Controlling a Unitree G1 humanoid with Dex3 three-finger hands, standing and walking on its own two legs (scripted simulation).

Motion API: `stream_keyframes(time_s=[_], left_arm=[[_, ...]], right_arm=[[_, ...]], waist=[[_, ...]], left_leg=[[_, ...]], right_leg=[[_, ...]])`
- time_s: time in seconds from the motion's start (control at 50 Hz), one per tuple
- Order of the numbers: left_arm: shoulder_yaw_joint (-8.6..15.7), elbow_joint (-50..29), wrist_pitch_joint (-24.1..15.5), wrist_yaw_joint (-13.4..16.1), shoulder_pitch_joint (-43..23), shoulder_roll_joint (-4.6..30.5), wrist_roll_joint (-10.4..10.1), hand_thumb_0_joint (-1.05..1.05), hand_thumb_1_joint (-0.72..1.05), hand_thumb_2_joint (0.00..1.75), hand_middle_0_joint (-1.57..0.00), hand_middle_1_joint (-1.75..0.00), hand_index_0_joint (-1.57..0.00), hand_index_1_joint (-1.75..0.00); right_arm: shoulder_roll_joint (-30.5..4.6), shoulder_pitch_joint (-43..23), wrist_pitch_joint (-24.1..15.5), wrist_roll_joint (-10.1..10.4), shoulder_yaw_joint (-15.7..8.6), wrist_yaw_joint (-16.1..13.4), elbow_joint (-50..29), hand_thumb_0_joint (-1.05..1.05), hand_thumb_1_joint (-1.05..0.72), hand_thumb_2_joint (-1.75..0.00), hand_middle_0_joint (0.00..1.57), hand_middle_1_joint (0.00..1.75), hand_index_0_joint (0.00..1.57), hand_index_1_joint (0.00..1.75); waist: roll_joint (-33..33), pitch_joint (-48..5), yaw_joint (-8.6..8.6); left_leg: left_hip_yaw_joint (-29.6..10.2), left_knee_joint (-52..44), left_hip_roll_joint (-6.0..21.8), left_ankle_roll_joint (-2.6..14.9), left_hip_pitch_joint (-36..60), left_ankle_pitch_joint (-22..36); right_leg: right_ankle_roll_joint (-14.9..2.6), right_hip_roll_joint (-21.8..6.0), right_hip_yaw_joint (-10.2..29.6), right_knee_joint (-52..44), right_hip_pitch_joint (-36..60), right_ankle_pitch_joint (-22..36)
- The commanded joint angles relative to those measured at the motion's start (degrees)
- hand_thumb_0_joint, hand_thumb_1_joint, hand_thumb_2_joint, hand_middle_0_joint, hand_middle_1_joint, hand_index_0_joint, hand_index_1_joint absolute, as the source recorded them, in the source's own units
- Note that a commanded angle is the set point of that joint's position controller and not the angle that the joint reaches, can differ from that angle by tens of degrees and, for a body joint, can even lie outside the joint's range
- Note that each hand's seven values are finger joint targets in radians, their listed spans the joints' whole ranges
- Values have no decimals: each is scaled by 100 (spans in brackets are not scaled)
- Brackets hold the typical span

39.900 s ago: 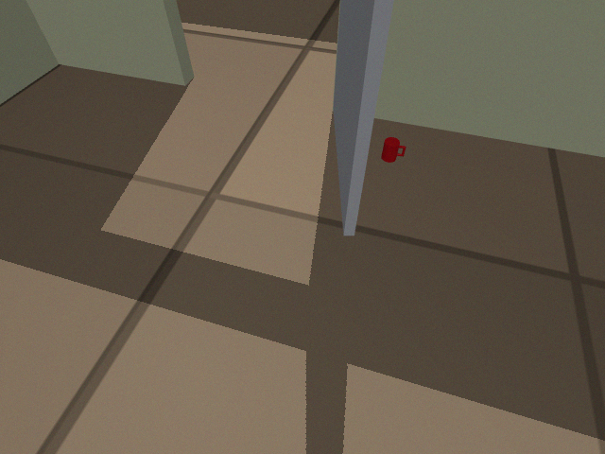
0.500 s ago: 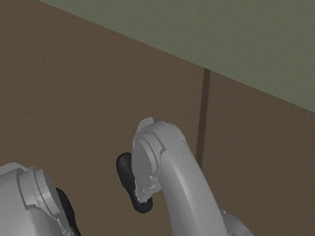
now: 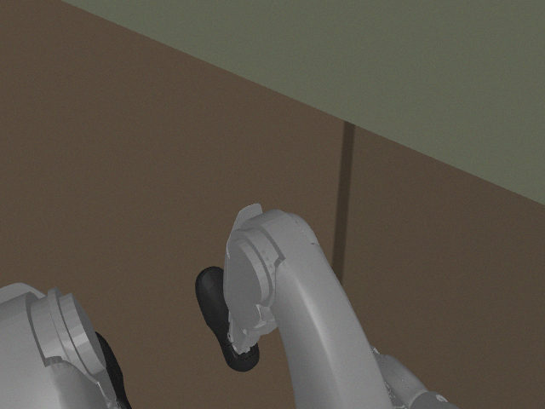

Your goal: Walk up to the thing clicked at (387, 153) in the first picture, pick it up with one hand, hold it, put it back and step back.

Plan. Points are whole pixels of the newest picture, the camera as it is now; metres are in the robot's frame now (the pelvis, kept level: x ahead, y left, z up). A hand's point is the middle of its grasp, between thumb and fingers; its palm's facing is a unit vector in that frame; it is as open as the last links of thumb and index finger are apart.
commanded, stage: close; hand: left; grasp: from above
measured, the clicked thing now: out of the picture +0.48 +0.35 -0.26
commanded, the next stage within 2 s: settle in 1.42 s
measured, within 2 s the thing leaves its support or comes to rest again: leaves its support in 1.88 s
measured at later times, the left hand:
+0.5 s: hand out of the picture +0.47 +0.36 -0.23, palm faces -0.43 -0.14 -0.89, open 12.7 cm
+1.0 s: hand out of the picture +0.47 +0.36 -0.23, palm faces -0.43 -0.14 -0.89, open 10.9 cm
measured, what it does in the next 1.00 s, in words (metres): stands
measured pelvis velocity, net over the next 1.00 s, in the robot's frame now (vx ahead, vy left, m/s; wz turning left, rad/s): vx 0.00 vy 0.00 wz -0.01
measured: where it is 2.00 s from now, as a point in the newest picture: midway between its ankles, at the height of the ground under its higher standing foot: (177, 370)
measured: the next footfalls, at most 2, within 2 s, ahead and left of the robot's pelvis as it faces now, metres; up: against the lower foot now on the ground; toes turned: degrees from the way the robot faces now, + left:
none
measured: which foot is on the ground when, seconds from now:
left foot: down 0.00-1.00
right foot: down 0.00-1.00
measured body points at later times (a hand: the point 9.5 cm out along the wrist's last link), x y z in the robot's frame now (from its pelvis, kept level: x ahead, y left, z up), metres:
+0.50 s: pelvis +0.00 +0.00 +0.00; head +0.28 +0.13 +0.32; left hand +0.49 +0.37 -0.18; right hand +0.04 -0.25 -0.05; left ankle +0.06 +0.12 -0.28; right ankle +0.12 -0.11 -0.28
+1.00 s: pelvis +0.00 +0.00 +0.00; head +0.28 +0.12 +0.32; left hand +0.48 +0.36 -0.18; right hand +0.04 -0.25 -0.05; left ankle +0.06 +0.12 -0.28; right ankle +0.12 -0.11 -0.28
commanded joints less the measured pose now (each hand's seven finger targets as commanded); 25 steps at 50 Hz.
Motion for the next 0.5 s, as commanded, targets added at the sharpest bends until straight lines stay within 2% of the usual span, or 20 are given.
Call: stream_keyframes(time_s=[0.0, 0.06, 0.08, 0.1, 0.14, 0.18, 0.2, 0.24, 0.26, 0.28, 0.34, 0.38, 0.4, 0.42, 0.44, 0.48], left_arm=[[90, -720, -21, 199, -1349, 1433, -105, 0, -48, 116, -11, -110, -9, -113], [161, -834, -70, 254, -1442, 1628, -97, 0, -43, 114, -15, -109, -13, -111], [164, -791, -80, 269, -1407, 1639, -84, 0, -42, 113, -15, -109, -13, -111], [129, -637, -63, 262, -1344, 1627, -49, 0, -43, 112, -14, -110, -13, -111], [143, -559, -65, 290, -1383, 1610, -88, 0, -43, 112, -14, -108, -12, -110], [156, -735, -94, 308, -1492, 1746, -78, 0, -43, 109, -14, -109, -13, -110], [96, -588, -59, 282, -1421, 1633, -43, 0, -42, 107, -14, -109, -13, -110], [128, -641, -60, 278, -1268, 1700, -81, 0, -40, 107, -15, -108, -14, -108], [79, -653, -47, 239, -1345, 1632, -82, 0, -41, 107, -15, -107, -14, -108], [142, -738, -44, 228, -1324, 1724, -108, 0, -40, 105, -15, -107, -15, -107], [85, -681, -21, 173, -1286, 1604, -156, 0, -36, 103, -17, -108, -17, -108], [149, -788, -17, 130, -1285, 1684, -162, 0, -35, 103, -18, -107, -18, -106], [188, -878, -36, 137, -1280, 1748, -198, 0, -34, 104, -19, -106, -19, -106], [151, -838, -25, 112, -1255, 1693, -180, 0, -35, 102, -18, -106, -18, -106], [218, -886, -34, 116, -1216, 1776, -158, 0, -34, 103, -19, -106, -19, -106], [195, -955, -44, 111, -1179, 1737, -182, 0, -31, 103, -20, -106, -20, -106]], right_arm=[[-1898, 1235, 38, 4, -530, -47, 127, 0, -90, -90, 20, 30, 20, 30], [-1878, 1194, 46, 5, -465, -59, 98, 0, -90, -90, 20, 30, 20, 30], [-1939, 1203, 68, -13, -499, -63, 118, 0, -90, -90, 20, 30, 20, 30], [-1850, 1207, 66, -12, -438, -56, 106, 0, -90, -90, 20, 30, 20, 30], [-1899, 1197, 81, -15, -417, -72, 109, 0, -90, -90, 20, 30, 20, 30], [-1929, 1162, 71, -12, -423, -93, 83, 0, -90, -90, 20, 30, 20, 30], [-1969, 1185, 58, -20, -432, -90, 55, 0, -90, -90, 20, 30, 20, 30], [-1917, 1180, 64, -36, -392, -91, 84, 0, -90, -90, 20, 30, 20, 30], [-1953, 1182, 42, -21, -414, -87, 54, 0, -90, -90, 20, 30, 20, 30], [-1895, 1174, 44, -25, -380, -84, 84, 0, -90, -90, 20, 30, 20, 30], [-1933, 1227, 39, -30, -409, -87, 83, 0, -90, -90, 20, 30, 20, 30], [-1928, 1236, 46, -18, -379, -75, 78, 0, -90, -90, 20, 30, 20, 30], [-1957, 1203, 49, -12, -409, -85, 91, 0, -90, -90, 20, 30, 20, 30], [-1961, 1185, 42, -8, -428, -90, 43, 0, -90, -90, 20, 30, 20, 30], [-1977, 1172, 52, -13, -430, -90, 57, 0, -90, -90, 20, 30, 20, 30], [-1929, 1169, 71, -11, -436, -87, 62, 0, -90, -90, 20, 30, 20, 30]], waist=[[3213, -3750, -239], [3223, -3837, -206], [3345, -3855, -190], [3247, -3706, -219], [3139, -3657, -261], [3220, -3760, -216], [3141, -3507, -289], [3234, -3727, -194], [3165, -3619, -265], [3207, -3708, -199], [3224, -3686, -251], [3163, -3615, -244], [3235, -3704, -176], [3171, -3635, -194], [3248, -3582, -166], [3305, -3841, -101]], left_leg=[[190, -1458, 85, -188, 3231, 1579], [181, -1463, 87, -180, 3169, 1507], [184, -1484, 91, -204, 3212, 1589], [177, -1471, 96, -182, 3098, 1478], [154, -1455, 93, -176, 3000, 1433], [179, -1467, 103, -166, 3058, 1373], [146, -1456, 96, -175, 3011, 1349], [165, -1471, 104, -179, 3096, 1460], [136, -1445, 116, -184, 3103, 1509], [183, -1421, 111, -165, 3069, 1556], [134, -1460, 125, -190, 3179, 1570], [125, -1445, 125, -191, 3062, 1522], [127, -1484, 116, -201, 3106, 1490], [124, -1472, 123, -194, 3102, 1428], [119, -1484, 127, -214, 3076, 1404], [126, -1480, 132, -218, 3238, 1546]], right_leg=[[-207, 238, -179, -1087, 1907, 1473], [-215, 259, -187, -1090, 1979, 1434], [-222, 253, -212, -1082, 2011, 1477], [-224, 263, -178, -1066, 1965, 1407], [-213, 275, -237, -1096, 1931, 1373], [-216, 288, -210, -1121, 2014, 1356], [-218, 259, -234, -1097, 1785, 1307], [-203, 289, -220, -1110, 2053, 1411], [-205, 258, -217, -1086, 1894, 1429], [-192, 288, -202, -1122, 2055, 1481], [-194, 266, -224, -1110, 1953, 1461], [-204, 265, -232, -1143, 1939, 1410], [-219, 265, -233, -1145, 1989, 1378], [-222, 256, -225, -1140, 1906, 1333], [-239, 253, -243, -1148, 1864, 1279], [-229, 276, -235, -1111, 2001, 1387]])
